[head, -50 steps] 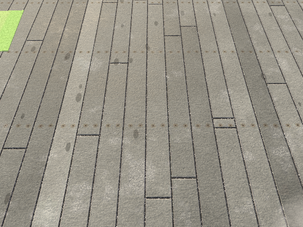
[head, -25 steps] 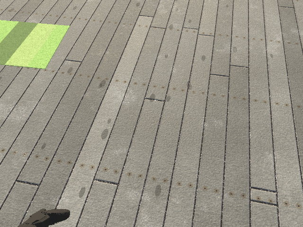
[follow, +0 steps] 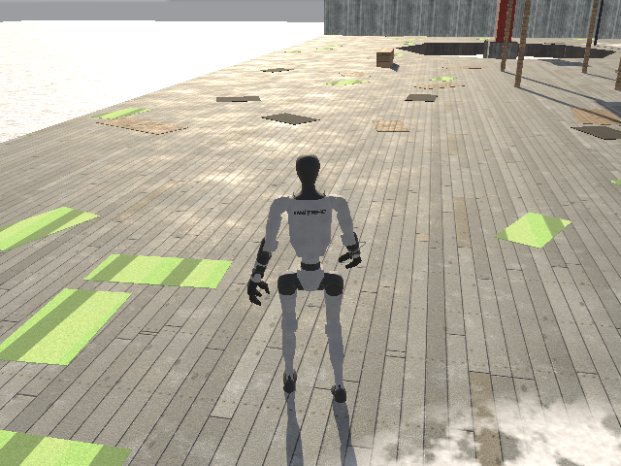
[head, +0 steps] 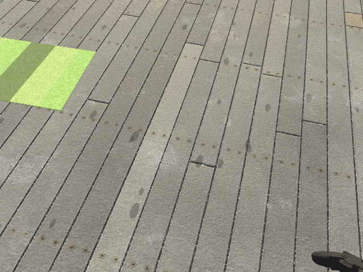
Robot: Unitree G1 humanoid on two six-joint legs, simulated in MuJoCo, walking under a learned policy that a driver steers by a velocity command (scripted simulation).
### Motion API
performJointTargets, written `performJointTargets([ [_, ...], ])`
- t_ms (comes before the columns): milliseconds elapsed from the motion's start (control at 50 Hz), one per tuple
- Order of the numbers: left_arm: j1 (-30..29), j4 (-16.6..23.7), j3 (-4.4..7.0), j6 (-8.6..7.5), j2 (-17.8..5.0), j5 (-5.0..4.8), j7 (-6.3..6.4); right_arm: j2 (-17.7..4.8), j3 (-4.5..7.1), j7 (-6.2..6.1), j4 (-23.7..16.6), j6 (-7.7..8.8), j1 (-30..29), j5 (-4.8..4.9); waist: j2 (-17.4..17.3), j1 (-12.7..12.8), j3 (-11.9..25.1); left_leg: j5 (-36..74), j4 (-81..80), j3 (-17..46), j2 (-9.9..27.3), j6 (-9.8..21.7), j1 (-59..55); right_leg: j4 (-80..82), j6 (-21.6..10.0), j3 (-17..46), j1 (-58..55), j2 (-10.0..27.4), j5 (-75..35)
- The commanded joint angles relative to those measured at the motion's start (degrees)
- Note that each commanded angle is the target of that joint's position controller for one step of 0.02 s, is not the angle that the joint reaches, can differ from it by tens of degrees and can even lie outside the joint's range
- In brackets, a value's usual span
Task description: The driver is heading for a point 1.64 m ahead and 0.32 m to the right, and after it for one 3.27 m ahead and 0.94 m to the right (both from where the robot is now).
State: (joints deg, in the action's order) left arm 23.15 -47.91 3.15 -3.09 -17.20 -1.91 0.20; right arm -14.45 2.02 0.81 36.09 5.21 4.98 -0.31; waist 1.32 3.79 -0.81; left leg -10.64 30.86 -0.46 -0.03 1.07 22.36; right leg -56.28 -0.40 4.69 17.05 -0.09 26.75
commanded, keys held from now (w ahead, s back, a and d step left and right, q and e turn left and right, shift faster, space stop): w+e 0.64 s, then w+q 0.36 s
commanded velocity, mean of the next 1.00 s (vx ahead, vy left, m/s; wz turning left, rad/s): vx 0.50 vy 0.00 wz -0.34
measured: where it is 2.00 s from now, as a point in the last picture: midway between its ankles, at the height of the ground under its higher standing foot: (248, 150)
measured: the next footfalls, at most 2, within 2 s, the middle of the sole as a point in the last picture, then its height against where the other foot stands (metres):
right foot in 0.40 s outside the picture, level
left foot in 0.94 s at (224, 215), level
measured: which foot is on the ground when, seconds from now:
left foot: down 0.00-0.40, up 0.42-0.92, down 0.94-1.00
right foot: up 0.00-0.38, down 0.40-0.96, up 0.98-1.00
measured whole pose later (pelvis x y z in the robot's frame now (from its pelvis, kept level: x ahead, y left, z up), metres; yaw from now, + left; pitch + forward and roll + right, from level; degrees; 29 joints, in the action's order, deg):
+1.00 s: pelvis +0.55 -0.14 -0.01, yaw -20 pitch +2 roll +0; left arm 19.3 -45.1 3.1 -2.7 -17.6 0.3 0.6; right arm -16.7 2.5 2.9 40.5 5.5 6.5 1.0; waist 0.7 1.9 -1.3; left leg -8.1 32.6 -1.3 -3.4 4.8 26.9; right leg -51.9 -1.5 3.6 8.4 -2.9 26.0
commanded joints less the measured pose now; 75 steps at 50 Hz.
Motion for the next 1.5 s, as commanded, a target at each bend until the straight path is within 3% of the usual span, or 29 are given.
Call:
performJointTargets([
  [20,-4.79,6.49,1.59,-1.00,-6.39,0.02,0.12,-6.98,2.66,-0.15,1.14,-0.07,10.92,0.01,-8.55,-7.04,3.51,-6.77,-16.54,22.14,17.71,10.05,-24.97,-12.80,0.00,1.33,27.58,5.26,-4.88],
  [120,-7.43,8.32,1.20,1.29,-2.32,0.52,-0.52,-6.96,3.29,-0.43,3.34,1.30,7.12,-0.25,-6.55,-3.64,-0.70,10.65,-22.33,7.30,15.67,10.23,-15.74,-5.65,1.66,1.02,23.64,7.57,-13.63],
  [320,-21.97,14.78,0.57,1.33,-2.55,0.75,-3.54,-12.84,5.30,-1.35,8.02,-0.47,11.65,1.60,-4.16,-7.08,-4.04,17.67,-20.12,-7.05,16.79,6.42,-23.55,18.67,-2.30,-5.40,19.73,5.18,-23.36],
  [360,-20.13,15.33,1.50,1.62,-4.28,1.03,-3.69,-14.64,5.80,-1.55,8.26,-1.26,11.55,2.04,-5.63,-5.02,-1.48,35.03,-12.72,-9.17,16.69,5.16,-25.86,19.50,-4.62,-8.75,14.05,1.81,-17.39],
  [400,-5.35,11.63,4.47,2.09,-9.10,0.79,-2.94,-14.07,5.39,-1.91,8.03,-2.07,11.24,2.22,-4.42,3.09,6.88,44.01,8.22,-12.44,13.38,2.32,-20.02,23.26,-8.28,-10.93,-7.46,-3.64,-18.70],
  [420,2.95,9.98,6.33,2.75,-14.57,0.34,-1.63,-10.60,3.94,-1.99,6.86,-1.76,13.13,0.15,4.54,5.30,12.18,20.74,27.53,-12.91,10.30,-0.63,-4.81,24.32,-12.16,3.72,-24.56,5.19,-20.49],
  [440,-0.54,11.53,6.23,1.89,-19.32,0.25,-1.78,-3.95,1.64,-1.29,3.58,-0.18,17.43,-1.15,15.65,-1.88,18.61,-24.54,44.56,-3.37,-1.67,-3.50,17.03,33.66,-22.84,37.89,-38.10,17.62,-5.81],
  [460,0.70,12.53,4.85,0.96,-13.92,0.41,-2.25,-9.76,2.62,-0.63,3.30,1.51,10.08,1.21,7.15,3.31,20.19,-22.85,48.40,6.08,0.12,-2.34,22.50,39.76,-21.53,41.56,-38.04,18.67,-1.10],
  [480,-1.29,11.89,4.02,0.13,-11.37,0.82,-2.34,-11.23,3.00,-0.36,1.86,2.37,6.17,2.76,5.35,2.80,11.90,-17.11,46.47,5.27,2.26,-1.03,26.08,40.26,-19.15,33.76,-32.12,17.15,-4.95],
  [500,-4.58,12.16,3.53,-0.20,-9.97,0.75,-2.24,-10.45,2.73,-0.82,2.38,2.81,5.89,1.80,0.76,0.27,7.71,-12.26,41.93,5.26,4.73,-0.57,23.53,39.87,-17.32,27.27,-24.04,14.61,-10.92],
  [540,-10.20,13.83,2.56,-0.20,-7.18,1.84,-1.73,-10.77,3.29,-1.18,3.25,2.17,7.37,-0.02,1.46,-3.94,4.68,-7.22,35.15,5.83,7.16,-1.23,15.66,41.39,-15.80,19.58,-12.41,11.01,-21.67],
  [700,-6.46,10.67,2.38,-0.65,-7.28,1.32,0.34,-5.34,1.34,-0.27,2.03,0.58,-1.07,-0.27,2.96,-1.35,1.09,15.95,8.16,2.69,4.30,-4.92,10.32,44.16,-12.62,6.90,-4.27,5.60,-27.75],
  [820,-0.67,6.21,2.48,-0.69,-8.60,1.47,0.05,-6.80,1.12,1.52,-0.49,1.27,-8.66,1.13,2.47,2.24,-2.87,15.56,-0.01,2.27,3.71,-0.54,15.47,42.78,-11.87,7.97,-16.33,11.99,-27.72],
  [880,-1.03,5.04,2.82,0.03,-9.40,1.46,0.43,-7.34,1.24,2.44,-0.85,1.28,-6.83,1.30,3.10,0.58,-2.23,7.49,-1.24,1.16,2.30,2.46,14.67,38.73,-10.14,6.02,-22.27,13.63,-39.97],
  [920,-3.39,5.50,2.82,0.56,-9.96,1.74,0.78,-9.71,2.67,2.24,1.48,1.08,2.34,1.07,3.28,-4.69,4.32,6.30,-2.32,-2.38,-2.10,5.12,0.42,27.94,-8.11,1.66,-21.59,10.96,-61.10],
  [940,-4.13,6.31,2.29,0.72,-9.10,2.12,1.16,-12.11,3.78,1.91,3.34,0.88,10.46,0.84,1.66,-8.60,10.02,9.59,-1.75,0.74,-0.48,7.41,-12.94,16.75,-6.14,-0.96,-15.84,8.53,-60.93],
  [960,0.66,8.28,0.96,-0.08,-5.43,3.11,1.05,-17.58,5.05,1.63,3.52,0.74,16.99,0.28,-8.56,-7.88,18.26,8.88,-1.49,22.61,12.37,15.42,-34.40,-3.82,-2.06,-3.73,3.36,2.05,-38.96],
  [980,1.79,7.92,0.09,-1.25,-3.41,2.96,0.53,-15.43,4.78,1.84,4.81,0.34,19.36,1.78,-17.60,-7.98,21.40,-1.86,-10.90,44.60,19.21,21.61,-44.16,-17.46,0.84,-1.23,19.05,-5.80,2.63],
  [1020,-8.28,10.72,0.79,-3.53,-8.02,0.27,-0.74,-10.99,3.38,1.28,3.29,-0.34,14.49,1.48,-6.47,-9.25,9.08,-10.02,-14.45,35.71,16.13,16.57,-33.99,-18.76,-0.66,2.68,27.03,0.50,-2.34],
  [1060,-11.34,11.50,1.10,-4.02,-7.56,2.41,-0.50,-9.33,2.72,0.92,2.34,-0.53,10.42,0.52,-1.56,-6.01,2.42,1.32,-16.65,27.08,11.93,14.78,-21.30,-9.05,-0.32,1.52,23.47,3.99,-7.81],
  [1140,-9.77,11.67,0.82,-2.62,-5.20,3.09,0.00,-10.19,2.98,-0.04,1.84,-0.75,9.81,0.84,-4.89,-3.40,1.97,13.24,-18.80,20.97,8.64,15.52,-13.13,0.35,3.04,-0.50,18.92,4.27,-10.84],
  [1240,-20.34,13.95,-0.18,-2.87,-2.50,2.74,-0.07,-11.86,3.66,-1.53,3.73,-1.71,13.69,1.63,-5.47,-6.91,0.61,12.67,-17.74,16.02,4.23,11.58,-7.75,19.81,4.94,-1.36,13.35,1.02,-28.92],
  [1340,-25.99,15.36,0.49,-3.97,-4.21,1.63,-1.18,-11.29,3.71,-2.12,5.29,-2.97,17.75,2.09,-6.38,-8.19,0.64,8.11,-12.53,22.76,6.33,10.05,-13.90,28.68,3.54,0.71,10.21,-1.10,-29.13],
  [1400,-20.22,13.88,1.77,-4.68,-6.48,1.46,-1.08,-10.94,3.87,-2.22,4.76,-3.52,15.87,1.81,-8.41,-4.27,2.15,12.31,-6.28,25.54,6.56,8.30,-15.73,32.35,0.35,0.07,1.79,-0.87,-24.42],
  [1420,-14.29,12.80,2.61,-4.91,-8.19,2.07,-0.67,-9.08,3.20,-1.95,4.08,-3.40,15.14,1.50,-7.46,-1.21,6.87,14.23,1.33,23.30,3.86,6.65,-13.20,32.60,-2.09,1.33,-8.90,1.95,-24.63],
  [1440,-5.27,12.06,3.49,-4.79,-11.37,2.74,-0.09,-5.97,2.04,-1.75,2.81,-3.16,15.47,0.43,-1.20,2.23,15.29,4.32,16.87,18.19,0.01,4.55,-5.59,30.92,-5.79,10.79,-24.23,11.81,-21.55],
  [1460,-1.62,9.81,4.28,-3.78,-14.16,2.71,-0.44,-3.36,1.11,-1.70,1.56,-2.73,23.59,2.16,17.87,-1.45,20.89,-23.52,33.30,11.33,-6.81,1.25,14.48,34.84,-14.58,35.71,-40.03,23.46,-9.88],
  [1480,-2.99,10.72,3.22,-3.45,-8.89,1.50,-0.71,-9.23,2.07,-1.88,3.00,-2.76,22.77,2.56,11.36,-0.36,16.05,-22.28,40.13,12.10,-1.44,0.55,20.73,37.44,-13.06,38.60,-36.50,23.67,1.36],
  [1500,-5.20,11.05,2.44,-3.17,-6.04,1.58,-0.47,-11.83,2.93,-1.80,2.24,-3.01,16.51,2.22,5.89,1.07,8.65,-16.74,41.73,10.85,0.23,0.03,22.09,38.63,-10.78,29.81,-29.43,21.03,-0.25],
])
